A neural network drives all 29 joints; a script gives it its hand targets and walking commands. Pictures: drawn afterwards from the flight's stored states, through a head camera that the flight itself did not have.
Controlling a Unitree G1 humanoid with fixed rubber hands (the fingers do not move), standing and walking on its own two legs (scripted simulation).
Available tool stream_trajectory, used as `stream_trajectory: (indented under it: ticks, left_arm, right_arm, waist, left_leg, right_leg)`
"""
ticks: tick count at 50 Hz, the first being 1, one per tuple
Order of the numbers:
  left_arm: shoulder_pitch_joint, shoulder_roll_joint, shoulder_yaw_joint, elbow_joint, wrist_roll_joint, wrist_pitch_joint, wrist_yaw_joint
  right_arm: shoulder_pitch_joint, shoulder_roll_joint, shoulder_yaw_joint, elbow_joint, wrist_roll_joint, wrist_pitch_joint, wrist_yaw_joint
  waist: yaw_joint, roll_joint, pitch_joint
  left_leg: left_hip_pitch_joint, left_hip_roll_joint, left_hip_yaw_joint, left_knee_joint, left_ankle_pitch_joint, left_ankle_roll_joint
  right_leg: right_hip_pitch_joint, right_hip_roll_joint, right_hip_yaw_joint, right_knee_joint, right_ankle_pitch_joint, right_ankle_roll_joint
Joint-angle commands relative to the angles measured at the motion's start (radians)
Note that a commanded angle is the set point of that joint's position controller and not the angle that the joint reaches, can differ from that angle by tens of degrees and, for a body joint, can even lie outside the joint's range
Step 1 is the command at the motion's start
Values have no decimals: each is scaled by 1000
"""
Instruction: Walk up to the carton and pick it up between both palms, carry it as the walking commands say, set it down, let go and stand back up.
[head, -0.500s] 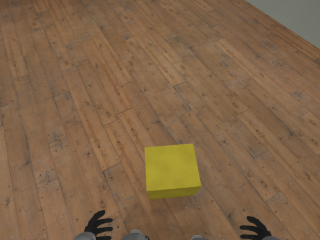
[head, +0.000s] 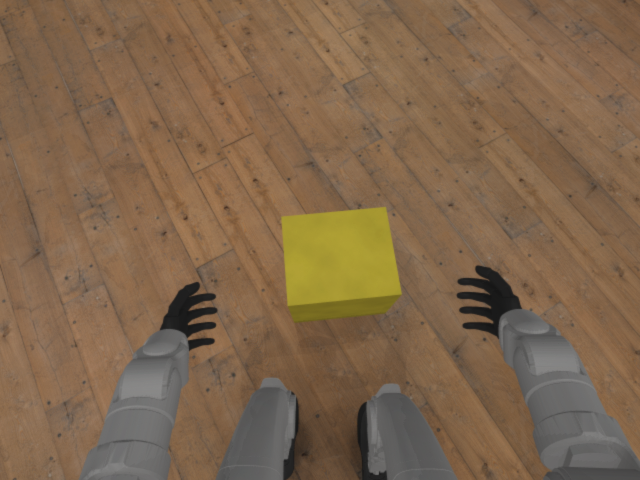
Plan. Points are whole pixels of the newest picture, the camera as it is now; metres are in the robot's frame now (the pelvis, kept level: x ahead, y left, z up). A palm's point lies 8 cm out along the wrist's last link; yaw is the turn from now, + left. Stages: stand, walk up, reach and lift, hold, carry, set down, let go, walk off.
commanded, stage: reach and lift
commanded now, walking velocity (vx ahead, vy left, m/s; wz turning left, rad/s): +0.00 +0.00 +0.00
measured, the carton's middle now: (337, 268) +0.52 -0.02 -0.57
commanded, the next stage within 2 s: none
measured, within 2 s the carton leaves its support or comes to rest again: neither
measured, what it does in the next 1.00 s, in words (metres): stands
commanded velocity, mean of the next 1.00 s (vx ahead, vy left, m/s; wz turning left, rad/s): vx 0.00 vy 0.00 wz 0.00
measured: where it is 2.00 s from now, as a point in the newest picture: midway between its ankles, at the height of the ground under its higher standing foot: (325, 456)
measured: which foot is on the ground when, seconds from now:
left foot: down 0.00-1.00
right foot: down 0.00-1.00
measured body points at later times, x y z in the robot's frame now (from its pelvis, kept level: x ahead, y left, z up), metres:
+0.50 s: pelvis -0.01 +0.00 -0.03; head +0.27 +0.00 +0.32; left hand +0.47 +0.23 -0.14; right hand +0.49 -0.22 -0.13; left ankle +0.07 +0.12 -0.66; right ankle +0.05 -0.11 -0.66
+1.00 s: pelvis -0.02 +0.00 -0.03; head +0.37 +0.00 +0.18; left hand +0.53 +0.22 -0.21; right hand +0.55 -0.21 -0.21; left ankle +0.08 +0.13 -0.66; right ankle +0.05 -0.11 -0.66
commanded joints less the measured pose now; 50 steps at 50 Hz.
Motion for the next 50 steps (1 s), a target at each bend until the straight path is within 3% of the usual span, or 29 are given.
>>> stream_trajectory:
  ticks: [1, 2, 3, 5, 6, 8, 10, 11, 17, 20, 21, 22, 24, 25, 28, 29, 31, 32, 33, 34, 35, 37, 39, 42, 45, 46, 47, 48, 50]
  left_arm:
    - [-401, 143, 25, -42, -10, -12, 20]
    - [-479, 149, 26, -69, -36, -14, 20]
    - [-470, 139, -11, -25, -51, -3, 30]
    - [-474, 134, 9, 15, -61, -13, 30]
    - [-504, 162, 29, 7, -75, -28, 26]
    - [-524, 169, 47, 47, -71, -40, 26]
    - [-514, 166, 69, 90, -52, -74, 33]
    - [-548, 168, 62, 82, -51, -92, 29]
    - [-766, 244, 142, 32, -26, -216, 37]
    - [-857, 274, 141, 109, -29, -212, 34]
    - [-888, 265, 124, 110, -55, -218, 26]
    - [-889, 266, 142, 150, -43, -219, 26]
    - [-870, 271, 144, 206, -59, -231, 16]
    - [-951, 318, 177, 163, -39, -237, 18]
    - [-995, 324, 196, 188, -50, -254, 5]
    - [-1075, 357, 187, 167, -44, -255, 5]
    - [-1091, 298, 140, 138, -73, -265, -1]
    - [-1106, 315, 177, 198, -67, -260, -3]
    - [-1095, 310, 165, 230, -72, -252, -4]
    - [-1166, 329, 176, 179, -88, -258, -13]
    - [-1191, 369, 197, 142, -87, -265, -2]
    - [-1144, 283, 174, 213, -99, -259, -6]
    - [-1145, 314, 203, 189, -73, -271, -4]
    - [-1123, 270, 164, 110, -70, -278, 12]
    - [-1153, 343, 227, -16, -51, -275, 29]
    - [-1168, 344, 201, -53, -58, -258, 30]
    - [-1199, 357, 212, -84, -82, -251, 30]
    - [-1259, 383, 237, -46, -54, -247, 31]
    - [-1312, 417, 242, -72, -52, -237, 43]
  right_arm:
    - [-346, -179, -44, -27, 27, 0, -9]
    - [-451, -192, -51, -64, 54, -3, -10]
    - [-420, -217, -64, -14, 47, 6, -16]
    - [-432, -239, -75, 30, 45, -10, -18]
    - [-478, -244, -81, -22, 45, -24, -24]
    - [-506, -247, -85, 12, 28, -46, -26]
    - [-573, -268, -102, 6, 41, -75, -30]
    - [-549, -247, -94, 89, 22, -92, -33]
    - [-751, -247, -102, 75, 60, -197, -31]
    - [-823, -285, -116, 178, 49, -198, -44]
    - [-865, -256, -101, 131, 69, -200, -39]
    - [-926, -262, -85, 160, 79, -196, -41]
    - [-908, -257, -87, 196, 80, -205, -36]
    - [-968, -269, -80, 183, 97, -203, -35]
    - [-1011, -308, -99, 182, 87, -224, -43]
    - [-1103, -367, -130, 173, 74, -225, -39]
    - [-1120, -361, -139, 142, 72, -237, -35]
    - [-1159, -357, -122, 151, 86, -240, -29]
    - [-1108, -358, -132, 255, 42, -230, -25]
    - [-1207, -397, -151, 145, 32, -242, -27]
    - [-1252, -403, -162, 115, 45, -244, -25]
    - [-1187, -390, -169, 244, 8, -243, -20]
    - [-1175, -397, -169, 212, 47, -252, -19]
    - [-1152, -384, -186, 128, 50, -277, 5]
    - [-1227, -404, -153, 6, 91, -271, -6]
    - [-1209, -446, -164, 18, 57, -253, -8]
    - [-1277, -449, -157, -59, 78, -249, -17]
    - [-1302, -386, -109, -14, 116, -233, -18]
    - [-1413, -440, -104, -47, 136, -220, -33]
  waist:
    - [5, 51, -582]
    - [11, 64, -652]
    - [-30, 38, -723]
    - [-6, 43, -796]
    - [-15, -37, -847]
    - [-2, -53, -874]
    - [30, -24, -913]
    - [5, -38, -872]
    - [35, -2, -938]
    - [3, 22, -1009]
    - [-16, -27, -1036]
    - [30, -1, -1023]
    - [16, -14, -1002]
    - [55, -29, -1062]
    - [38, -15, -1212]
    - [48, 42, -1219]
    - [-1, 57, -1215]
    - [29, 25, -1212]
    - [-8, -24, -1154]
    - [-16, -50, -1225]
    - [20, -32, -1306]
    - [-28, -38, -1291]
    - [18, 11, -1397]
    - [-2, 38, -1535]
    - [74, 13, -1724]
    - [22, -12, -1819]
    - [27, -42, -1839]
    - [88, -4, -1808]
    - [111, -59, -1833]
  left_leg:
    - [305, -10, 1, -106, 23, -13]
    - [331, -15, 5, -84, 40, -16]
    - [355, -12, 0, -99, 47, -20]
    - [372, -12, -5, -77, 151, -28]
    - [354, -18, -13, -59, 224, -15]
    - [326, -15, -1, -63, 227, -27]
    - [292, -25, 6, -49, 273, -26]
    - [251, -22, -3, -60, 287, -30]
    - [196, -27, 5, 2, 393, -15]
    - [198, -23, 4, 7, 352, -22]
    - [181, -31, 6, -6, 336, -14]
    - [133, -28, 18, 6, 318, -19]
    - [95, -35, 24, -12, 337, -9]
    - [84, -42, 31, 12, 353, -7]
    - [188, -34, 17, 38, 424, -8]
    - [254, -33, 14, 30, 432, -15]
    - [277, -25, 15, 39, 473, -17]
    - [231, -29, 23, 35, 450, -15]
    - [179, -31, 6, 38, 448, -13]
    - [191, -34, 8, 53, 467, -8]
    - [259, -32, -2, 43, 491, -4]
    - [248, -35, -10, 53, 538, -18]
    - [356, -41, -5, 86, 655, -12]
    - [601, -28, -51, 105, 863, -9]
    - [700, -34, -50, 154, 976, 5]
    - [679, -44, -52, 160, 879, -8]
    - [547, -51, -27, 159, 791, -5]
    - [403, -62, 12, 133, 677, -6]
    - [366, -79, 22, 156, 678, -6]
  right_leg:
    - [126, -11, -10, -172, 13, 8]
    - [138, -3, -14, -148, 51, 11]
    - [138, 2, -22, -158, 52, 6]
    - [141, 14, -19, -135, 138, 7]
    - [166, 19, -21, -126, 221, 18]
    - [148, 17, -26, -119, 216, 25]
    - [132, 24, -26, -105, 259, 26]
    - [94, 22, -27, -109, 277, 29]
    - [25, 15, -3, -61, 375, 35]
    - [-27, 23, -25, -64, 313, 39]
    - [9, 23, -31, -76, 331, 50]
    - [-1, 25, -10, -67, 305, 43]
    - [13, 19, -14, -80, 351, 50]
    - [48, 19, 3, -54, 389, 53]
    - [54, 14, -3, -40, 424, 55]
    - [-27, 29, -15, -57, 350, 54]
    - [-79, 38, -18, -53, 377, 48]
    - [-49, 34, -22, -58, 389, 49]
    - [-54, 32, -34, -42, 381, 49]
    - [-29, 27, -18, -45, 435, 55]
    - [-5, 40, -24, -37, 423, 55]
    - [-44, 44, -50, -28, 450, 44]
    - [-67, 45, -28, -22, 530, 31]
    - [-156, 51, -70, -30, 549, 29]
    - [-58, 56, -26, -5, 651, 27]
    - [86, 59, -28, 16, 653, 15]
    - [217, 55, -16, 41, 678, 25]
    - [304, 39, -7, 57, 669, 33]
    - [391, 46, -7, 116, 716, 53]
